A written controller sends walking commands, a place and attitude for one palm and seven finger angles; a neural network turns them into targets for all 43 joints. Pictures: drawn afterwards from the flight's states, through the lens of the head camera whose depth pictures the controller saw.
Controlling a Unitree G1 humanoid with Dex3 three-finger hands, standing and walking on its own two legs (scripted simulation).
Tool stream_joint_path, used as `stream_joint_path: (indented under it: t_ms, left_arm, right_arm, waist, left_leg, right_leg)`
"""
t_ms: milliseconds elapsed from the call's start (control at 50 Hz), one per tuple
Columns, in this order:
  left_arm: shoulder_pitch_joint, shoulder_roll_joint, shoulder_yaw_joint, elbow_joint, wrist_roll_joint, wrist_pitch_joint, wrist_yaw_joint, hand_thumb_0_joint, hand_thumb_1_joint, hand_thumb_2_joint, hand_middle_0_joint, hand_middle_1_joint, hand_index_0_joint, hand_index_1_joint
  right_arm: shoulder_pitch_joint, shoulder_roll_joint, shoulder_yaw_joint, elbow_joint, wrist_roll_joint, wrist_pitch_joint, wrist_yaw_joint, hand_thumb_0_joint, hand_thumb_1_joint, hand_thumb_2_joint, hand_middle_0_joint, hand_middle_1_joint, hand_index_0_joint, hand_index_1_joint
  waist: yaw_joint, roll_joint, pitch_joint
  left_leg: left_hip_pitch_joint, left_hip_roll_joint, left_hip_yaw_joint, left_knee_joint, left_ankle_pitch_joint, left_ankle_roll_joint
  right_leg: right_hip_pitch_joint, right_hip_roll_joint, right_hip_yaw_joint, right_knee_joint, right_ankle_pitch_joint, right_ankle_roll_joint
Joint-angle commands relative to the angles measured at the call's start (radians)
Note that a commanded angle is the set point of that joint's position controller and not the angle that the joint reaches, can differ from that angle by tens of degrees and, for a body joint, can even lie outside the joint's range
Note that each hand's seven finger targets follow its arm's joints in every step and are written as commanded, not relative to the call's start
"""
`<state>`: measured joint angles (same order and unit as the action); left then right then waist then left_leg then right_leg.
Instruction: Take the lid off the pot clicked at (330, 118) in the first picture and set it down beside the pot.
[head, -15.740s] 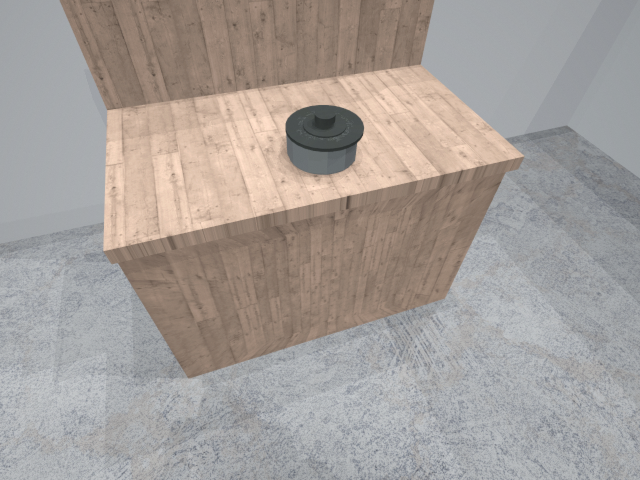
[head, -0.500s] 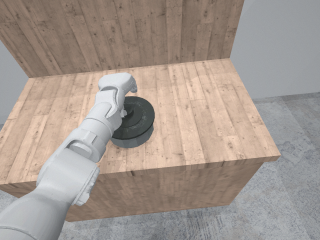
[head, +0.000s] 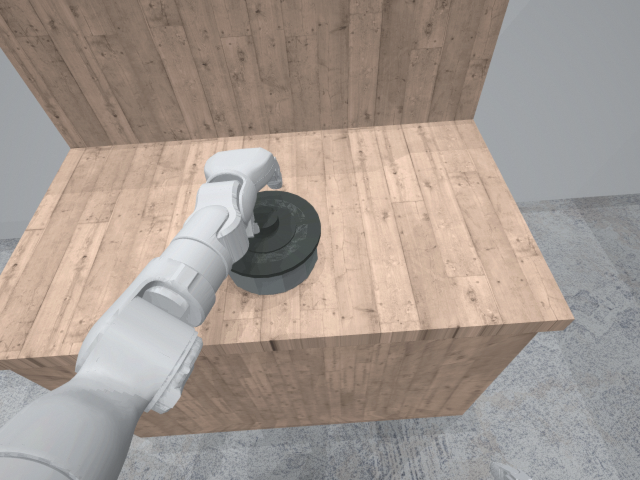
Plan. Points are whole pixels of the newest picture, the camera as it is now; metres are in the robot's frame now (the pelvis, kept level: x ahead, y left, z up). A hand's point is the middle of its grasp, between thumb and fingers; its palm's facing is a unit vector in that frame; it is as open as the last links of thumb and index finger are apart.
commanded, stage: lower the open fingers around the knob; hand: left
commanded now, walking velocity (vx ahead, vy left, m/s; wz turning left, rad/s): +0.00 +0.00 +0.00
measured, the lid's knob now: (264, 220) +0.49 +0.08 +0.02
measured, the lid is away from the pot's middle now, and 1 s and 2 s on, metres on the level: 0.01 0.01 0.01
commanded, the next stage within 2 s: close the fingers and squeeze the knob in 0.80 s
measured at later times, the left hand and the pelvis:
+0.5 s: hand (262, 224) +0.45 +0.07 +0.05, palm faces -0.33 -0.05 -0.94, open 10.4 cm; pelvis +0.00 +0.00 +0.00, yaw -1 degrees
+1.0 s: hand (259, 224) +0.46 +0.08 +0.04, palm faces -0.35 -0.07 -0.93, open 10.4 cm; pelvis +0.00 -0.01 +0.00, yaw -1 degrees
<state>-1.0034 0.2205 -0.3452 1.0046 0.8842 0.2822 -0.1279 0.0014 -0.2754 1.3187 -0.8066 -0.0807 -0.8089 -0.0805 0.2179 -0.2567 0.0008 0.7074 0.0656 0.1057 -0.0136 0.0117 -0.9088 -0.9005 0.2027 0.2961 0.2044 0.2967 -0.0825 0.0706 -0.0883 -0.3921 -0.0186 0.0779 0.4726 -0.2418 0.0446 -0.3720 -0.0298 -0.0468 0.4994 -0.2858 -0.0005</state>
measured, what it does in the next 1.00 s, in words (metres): stands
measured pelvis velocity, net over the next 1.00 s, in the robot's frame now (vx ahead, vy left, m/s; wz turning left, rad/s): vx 0.00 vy -0.01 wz -0.02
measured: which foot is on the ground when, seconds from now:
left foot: down 0.00-1.00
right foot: down 0.00-1.00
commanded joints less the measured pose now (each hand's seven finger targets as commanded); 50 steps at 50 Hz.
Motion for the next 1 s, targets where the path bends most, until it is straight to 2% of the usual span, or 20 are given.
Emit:
stream_joint_path:
  t_ms: [0, 40, 60, 140, 220, 320, 400, 420, 440, 500, 560, 640, 720, 780, 840, 860, 880, 900, 940, 980]
  left_arm:
    - [-0.495, 0.143, 0.046, -0.147, 0.015, 0.0, 0.042, 0.0, -0.28, 1.317, -0.799, -0.081, -0.799, -0.081]
    - [-0.508, 0.092, 0.018, -0.165, 0.012, -0.015, 0.044, 0.0, -0.28, 1.317, -0.799, -0.081, -0.799, -0.081]
    - [-0.526, 0.139, 0.051, -0.175, 0.017, -0.02, 0.053, 0.0, -0.28, 1.317, -0.799, -0.081, -0.799, -0.081]
    - [-0.549, 0.153, 0.071, -0.245, 0.019, -0.052, 0.083, 0.0, -0.28, 1.317, -0.799, -0.081, -0.799, -0.081]
    - [-0.446, 0.131, 0.068, -0.097, 0.043, -0.001, 0.124, 0.0, -0.28, 1.317, -0.799, -0.081, -0.799, -0.081]
    - [-0.516, 0.053, 0.007, -0.12, 0.021, 0.027, 0.132, 0.0, -0.28, 1.317, -0.799, -0.081, -0.799, -0.081]
    - [-0.529, 0.2, 0.117, -0.14, 0.025, 0.0, 0.135, 0.0, -0.28, 1.317, -0.799, -0.081, -0.799, -0.081]
    - [-0.509, 0.15, 0.071, -0.123, 0.03, 0.0, 0.133, 0.0, -0.28, 1.317, -0.799, -0.081, -0.799, -0.081]
    - [-0.502, 0.17, 0.094, -0.123, 0.038, -0.008, 0.136, 0.0, -0.28, 1.317, -0.799, -0.081, -0.799, -0.081]
    - [-0.455, 0.052, -0.003, -0.011, 0.044, 0.017, 0.133, 0.0, -0.28, 1.317, -0.799, -0.081, -0.799, -0.081]
    - [-0.442, 0.146, 0.09, -0.008, 0.007, 0.007, 0.132, 0.0, -0.28, 1.317, -0.799, -0.081, -0.799, -0.081]
    - [-0.548, 0.168, 0.076, -0.157, 0.028, -0.054, 0.133, 0.0, -0.28, 1.317, -0.799, -0.081, -0.799, -0.081]
    - [-0.466, 0.164, 0.071, -0.034, 0.051, -0.025, 0.147, 0.0, -0.28, 1.317, -0.799, -0.081, -0.799, -0.081]
    - [-0.471, 0.17, 0.092, -0.056, 0.016, -0.02, 0.148, 0.0, -0.28, 1.317, -0.799, -0.081, -0.799, -0.081]
    - [-0.465, 0.175, 0.093, -0.074, 0.021, -0.031, 0.133, 0.0, -0.28, 1.317, -0.799, -0.081, -0.799, -0.081]
    - [-0.486, 0.147, 0.055, -0.086, 0.031, -0.035, 0.127, 0.0, -0.28, 1.317, -0.799, -0.081, -0.799, -0.081]
    - [-0.488, 0.185, 0.086, -0.065, 0.035, -0.032, 0.129, 0.0, -0.28, 1.317, -0.799, -0.081, -0.799, -0.081]
    - [-0.497, 0.204, 0.089, -0.067, 0.043, -0.031, 0.131, 0.0, -0.151, 1.045, -0.555, -0.562, -0.555, -0.562]
    - [-0.468, 0.258, 0.15, -0.086, 0.031, -0.035, 0.134, 0.0, -0.134, 1.048, -0.548, -0.615, -0.548, -0.615]
    - [-0.421, 0.194, 0.101, -0.057, 0.029, -0.032, 0.127, 0.0, -0.115, 1.051, -0.544, -0.661, -0.544, -0.661]
  right_arm:
    - [0.008, -0.121, -0.033, -0.093, -0.004, -0.02, -0.011, 0.0, -0.9, -0.9, 0.2, 0.3, 0.2, 0.3]
    - [0.01, -0.118, -0.04, -0.096, -0.007, -0.026, -0.009, 0.0, -0.9, -0.9, 0.2, 0.3, 0.2, 0.3]
    - [0.019, -0.122, -0.042, -0.088, -0.007, -0.025, -0.01, 0.0, -0.9, -0.9, 0.2, 0.3, 0.2, 0.3]
    - [0.03, -0.112, -0.049, -0.088, -0.014, -0.04, -0.009, 0.0, -0.9, -0.9, 0.2, 0.3, 0.2, 0.3]
    - [0.039, -0.118, -0.048, -0.061, -0.013, -0.023, 0.0, 0.0, -0.9, -0.9, 0.2, 0.3, 0.2, 0.3]
    - [0.028, -0.12, -0.051, -0.062, -0.01, -0.022, 0.006, 0.0, -0.9, -0.9, 0.2, 0.3, 0.2, 0.3]
    - [0.046, -0.122, -0.048, -0.059, -0.015, -0.032, -0.015, 0.0, -0.9, -0.9, 0.2, 0.3, 0.2, 0.3]
    - [0.042, -0.116, -0.044, -0.062, -0.013, -0.032, -0.018, 0.0, -0.9, -0.9, 0.2, 0.3, 0.2, 0.3]
    - [0.051, -0.118, -0.046, -0.057, -0.012, -0.033, -0.02, 0.0, -0.9, -0.9, 0.2, 0.3, 0.2, 0.3]
    - [0.059, -0.125, -0.048, -0.044, -0.006, -0.03, -0.013, 0.0, -0.9, -0.9, 0.2, 0.3, 0.2, 0.3]
    - [0.057, -0.137, -0.046, -0.053, -0.01, -0.035, -0.02, 0.0, -0.9, -0.9, 0.2, 0.3, 0.2, 0.3]
    - [0.069, -0.117, -0.051, -0.065, -0.01, -0.056, -0.034, 0.0, -0.9, -0.9, 0.2, 0.3, 0.2, 0.3]
    - [0.094, -0.13, -0.051, -0.04, -0.004, -0.05, -0.029, 0.0, -0.9, -0.9, 0.2, 0.3, 0.2, 0.3]
    - [0.087, -0.134, -0.053, -0.046, -0.005, -0.053, -0.023, 0.0, -0.9, -0.9, 0.2, 0.3, 0.2, 0.3]
    - [0.088, -0.131, -0.057, -0.049, -0.006, -0.053, -0.021, 0.0, -0.9, -0.9, 0.2, 0.3, 0.2, 0.3]
    - [0.092, -0.132, -0.056, -0.046, -0.006, -0.05, -0.021, 0.0, -0.9, -0.9, 0.2, 0.3, 0.2, 0.3]
    - [0.099, -0.134, -0.057, -0.039, -0.006, -0.048, -0.022, 0.0, -0.9, -0.9, 0.2, 0.3, 0.2, 0.3]
    - [0.102, -0.137, -0.055, -0.038, -0.005, -0.047, -0.024, 0.0, -0.9, -0.9, 0.2, 0.3, 0.2, 0.3]
    - [0.099, -0.138, -0.054, -0.046, -0.009, -0.049, -0.028, 0.0, -0.9, -0.9, 0.2, 0.3, 0.2, 0.3]
    - [0.092, -0.133, -0.051, -0.052, -0.009, -0.044, -0.024, 0.0, -0.9, -0.9, 0.2, 0.3, 0.2, 0.3]
  waist:
    - [-0.028, -0.133, -0.354]
    - [-0.035, -0.128, -0.369]
    - [-0.033, -0.126, -0.384]
    - [-0.023, -0.072, -0.472]
    - [-0.019, -0.139, -0.367]
    - [-0.039, -0.11, -0.384]
    - [-0.03, -0.113, -0.457]
    - [-0.036, -0.099, -0.433]
    - [-0.035, -0.124, -0.429]
    - [-0.068, -0.159, -0.289]
    - [-0.05, -0.161, -0.348]
    - [-0.056, -0.063, -0.472]
    - [-0.068, -0.124, -0.355]
    - [-0.059, -0.124, -0.388]
    - [-0.052, -0.098, -0.426]
    - [-0.066, -0.074, -0.421]
    - [-0.067, -0.096, -0.397]
    - [-0.071, -0.101, -0.395]
    - [-0.046, -0.12, -0.428]
    - [-0.047, -0.095, -0.407]
  left_leg:
    - [0.235, -0.004, -0.072, 0.006, 0.34, 0.028]
    - [0.262, 0.0, -0.079, 0.02, 0.376, 0.03]
    - [0.27, 0.005, -0.081, 0.018, 0.362, 0.029]
    - [0.334, 0.009, -0.096, 0.038, 0.459, 0.026]
    - [0.243, 0.016, -0.081, 0.019, 0.39, 0.019]
    - [0.248, 0.012, -0.075, 0.019, 0.346, 0.019]
    - [0.253, 0.006, -0.075, 0.022, 0.342, 0.027]
    - [0.241, 0.003, -0.068, 0.019, 0.333, 0.027]
    - [0.23, 0.008, -0.073, 0.021, 0.343, 0.027]
    - [0.169, 0.011, -0.059, 0.017, 0.253, 0.025]
    - [0.152, 0.004, -0.052, 0.021, 0.238, 0.026]
    - [0.236, 0.002, -0.062, 0.042, 0.306, 0.032]
    - [0.164, 0.007, -0.051, 0.033, 0.255, 0.028]
    - [0.158, 0.003, -0.043, 0.036, 0.268, 0.029]
    - [0.187, 0.003, -0.049, 0.046, 0.316, 0.031]
    - [0.198, 0.001, -0.046, 0.047, 0.321, 0.032]
    - [0.182, 0.003, -0.046, 0.049, 0.304, 0.034]
    - [0.172, 0.003, -0.046, 0.043, 0.287, 0.034]
    - [0.158, 0.0, -0.042, 0.042, 0.31, 0.036]
    - [0.164, -0.002, -0.039, 0.04, 0.325, 0.032]
  right_leg:
    - [0.069, 0.038, 0.013, -0.017, 0.431, -0.026]
    - [0.038, 0.041, 0.009, -0.016, 0.424, -0.028]
    - [0.044, 0.041, 0.01, -0.014, 0.412, -0.026]
    - [0.05, 0.042, 0.014, -0.003, 0.447, -0.031]
    - [0.026, 0.05, 0.001, -0.006, 0.409, -0.03]
    - [0.008, 0.049, 0.005, -0.004, 0.386, -0.028]
    - [0.08, 0.044, 0.026, -0.006, 0.421, -0.026]
    - [0.067, 0.044, 0.024, -0.009, 0.417, -0.026]
    - [0.068, 0.045, 0.023, -0.009, 0.417, -0.029]
    - [-0.026, 0.053, 0.009, -0.019, 0.337, -0.023]
    - [0.034, 0.045, 0.028, -0.011, 0.351, -0.02]
    - [0.059, 0.042, 0.042, -0.009, 0.408, -0.025]
    - [0.012, 0.051, 0.028, -0.015, 0.366, -0.023]
    - [0.053, 0.045, 0.035, -0.01, 0.409, -0.018]
    - [0.062, 0.045, 0.036, -0.008, 0.44, -0.023]
    - [0.043, 0.047, 0.035, -0.007, 0.446, -0.022]
    - [0.042, 0.047, 0.035, -0.011, 0.438, -0.02]
    - [0.042, 0.048, 0.038, -0.013, 0.423, -0.019]
    - [0.1, 0.043, 0.044, -0.01, 0.469, -0.021]
    - [0.082, 0.044, 0.035, -0.007, 0.478, -0.022]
